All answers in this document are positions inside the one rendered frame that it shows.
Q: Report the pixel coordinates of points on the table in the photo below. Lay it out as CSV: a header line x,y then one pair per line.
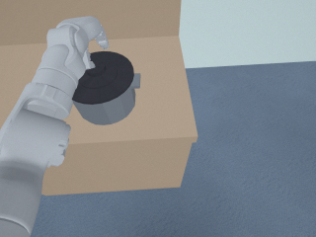
x,y
147,150

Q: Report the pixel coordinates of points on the left robot forearm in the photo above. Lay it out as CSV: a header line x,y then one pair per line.
x,y
51,91

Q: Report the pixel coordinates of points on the left robot upper arm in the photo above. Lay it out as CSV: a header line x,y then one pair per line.
x,y
33,143

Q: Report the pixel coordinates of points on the lid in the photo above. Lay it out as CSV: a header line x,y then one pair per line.
x,y
114,82

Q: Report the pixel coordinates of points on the knob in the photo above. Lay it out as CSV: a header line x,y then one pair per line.
x,y
98,70

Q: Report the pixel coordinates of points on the pot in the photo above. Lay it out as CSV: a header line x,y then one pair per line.
x,y
112,111

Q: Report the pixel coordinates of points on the robot left hand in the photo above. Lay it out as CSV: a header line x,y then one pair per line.
x,y
94,30

